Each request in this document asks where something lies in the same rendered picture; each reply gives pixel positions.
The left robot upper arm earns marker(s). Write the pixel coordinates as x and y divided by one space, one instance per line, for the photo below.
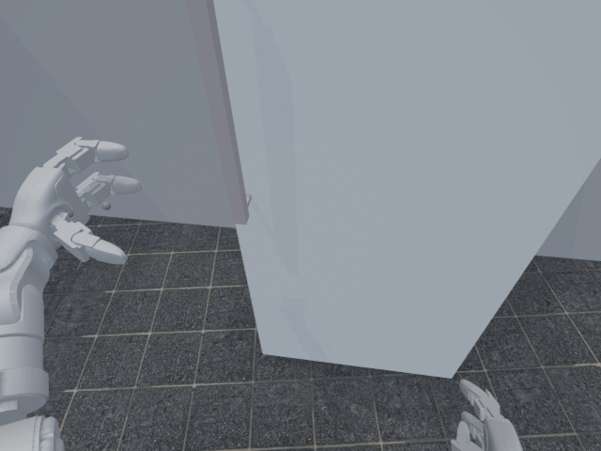
36 433

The left robot forearm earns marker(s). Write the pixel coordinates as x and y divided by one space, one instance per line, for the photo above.
26 257

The right robot hand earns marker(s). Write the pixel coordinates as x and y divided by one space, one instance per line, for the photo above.
495 434

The left robot hand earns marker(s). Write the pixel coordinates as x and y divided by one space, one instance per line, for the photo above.
47 192

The fridge door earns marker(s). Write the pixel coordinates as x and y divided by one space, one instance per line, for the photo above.
406 161

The handle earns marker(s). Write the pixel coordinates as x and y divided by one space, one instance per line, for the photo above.
208 47

